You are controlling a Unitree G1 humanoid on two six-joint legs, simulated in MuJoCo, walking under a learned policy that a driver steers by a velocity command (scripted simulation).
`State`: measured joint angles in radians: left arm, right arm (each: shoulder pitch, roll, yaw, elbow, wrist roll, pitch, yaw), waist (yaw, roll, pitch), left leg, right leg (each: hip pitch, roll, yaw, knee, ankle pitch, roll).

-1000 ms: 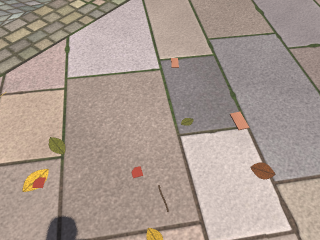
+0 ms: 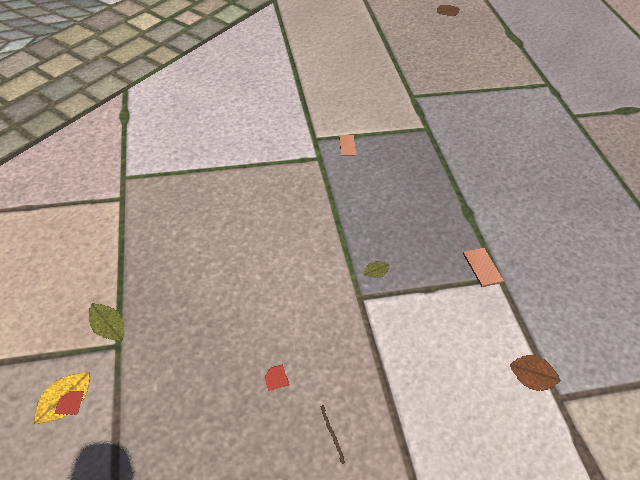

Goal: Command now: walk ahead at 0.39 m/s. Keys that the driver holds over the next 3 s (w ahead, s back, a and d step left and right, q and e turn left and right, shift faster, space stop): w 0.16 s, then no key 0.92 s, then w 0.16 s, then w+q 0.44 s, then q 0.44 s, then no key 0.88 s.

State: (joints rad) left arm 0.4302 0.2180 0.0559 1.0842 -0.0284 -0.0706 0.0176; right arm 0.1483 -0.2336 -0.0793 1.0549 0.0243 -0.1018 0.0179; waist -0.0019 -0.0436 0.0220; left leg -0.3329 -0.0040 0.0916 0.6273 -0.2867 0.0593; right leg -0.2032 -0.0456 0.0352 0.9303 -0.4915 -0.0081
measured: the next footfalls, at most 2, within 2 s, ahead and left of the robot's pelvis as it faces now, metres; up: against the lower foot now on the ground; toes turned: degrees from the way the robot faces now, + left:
right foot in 0.42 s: +0.37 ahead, -0.12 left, +0.00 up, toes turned -2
left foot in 0.74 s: +0.30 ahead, +0.11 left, +0.00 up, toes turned +2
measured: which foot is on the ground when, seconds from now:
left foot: down 0.00-0.42, up 0.44-0.72, down 0.74-1.00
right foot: up 0.00-0.40, down 0.42-1.00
